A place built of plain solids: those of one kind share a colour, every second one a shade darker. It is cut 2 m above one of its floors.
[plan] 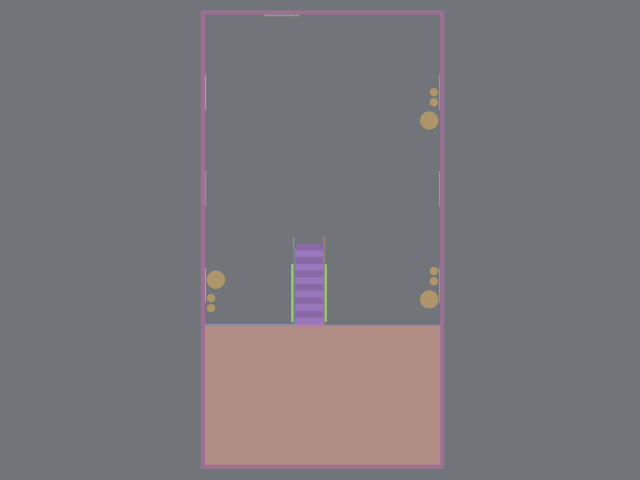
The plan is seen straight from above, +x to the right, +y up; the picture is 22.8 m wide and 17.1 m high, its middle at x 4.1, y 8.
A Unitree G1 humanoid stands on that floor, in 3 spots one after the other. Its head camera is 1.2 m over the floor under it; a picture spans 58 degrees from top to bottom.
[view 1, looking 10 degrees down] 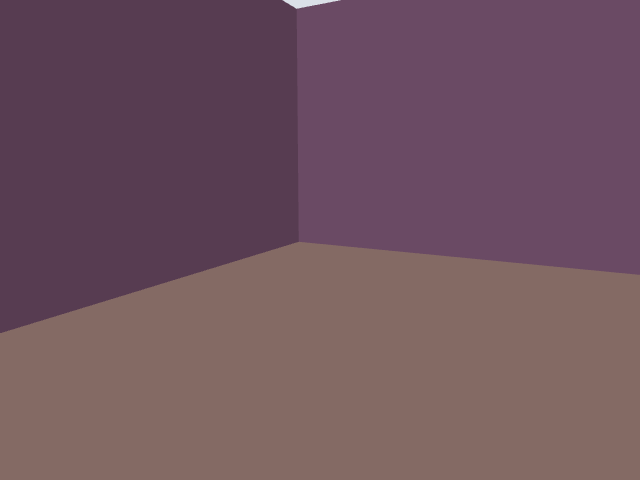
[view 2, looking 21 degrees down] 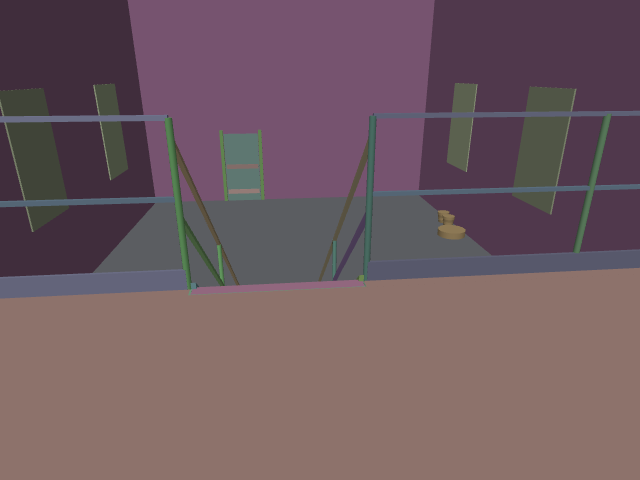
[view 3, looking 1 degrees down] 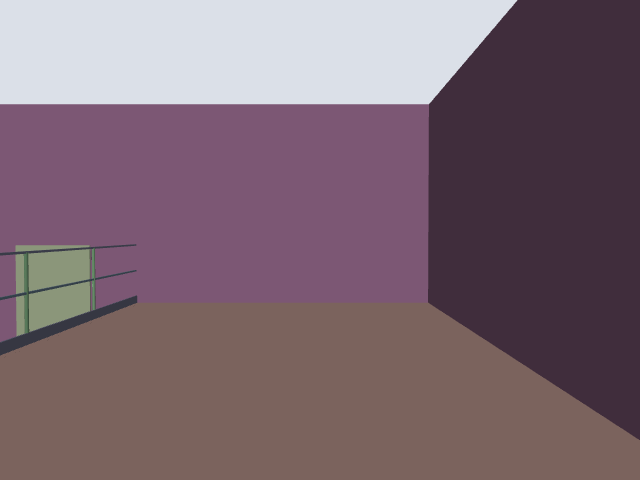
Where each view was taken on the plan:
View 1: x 5.71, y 3.41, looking -152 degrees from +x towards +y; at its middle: wall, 6.57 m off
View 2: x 3.71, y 2.59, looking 84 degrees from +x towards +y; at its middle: ground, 10.40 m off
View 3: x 1.00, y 1.84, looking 0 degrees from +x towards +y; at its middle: wall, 7.38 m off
